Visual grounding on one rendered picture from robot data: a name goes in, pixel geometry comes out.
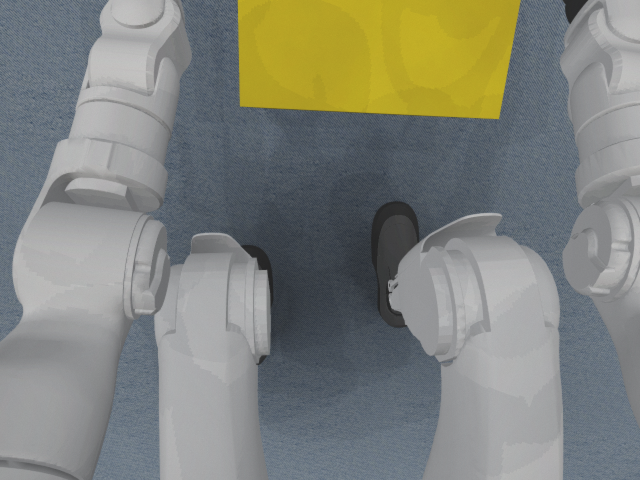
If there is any robot shin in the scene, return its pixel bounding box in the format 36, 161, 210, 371
388, 213, 560, 341
154, 233, 261, 357

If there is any robot right forearm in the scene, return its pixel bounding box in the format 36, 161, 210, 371
560, 0, 640, 209

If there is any carton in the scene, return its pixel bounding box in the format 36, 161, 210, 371
238, 0, 521, 119

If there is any robot left forearm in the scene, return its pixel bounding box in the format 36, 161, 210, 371
12, 0, 192, 304

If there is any right robot shin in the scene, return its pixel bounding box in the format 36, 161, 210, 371
388, 213, 560, 341

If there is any robot left upper arm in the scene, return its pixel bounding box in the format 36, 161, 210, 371
0, 202, 170, 480

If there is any right robot hand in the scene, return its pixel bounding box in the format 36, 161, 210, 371
563, 0, 588, 24

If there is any robot right upper arm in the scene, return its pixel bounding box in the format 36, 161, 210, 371
562, 196, 640, 428

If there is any left robot shin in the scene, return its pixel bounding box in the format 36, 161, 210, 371
154, 233, 261, 357

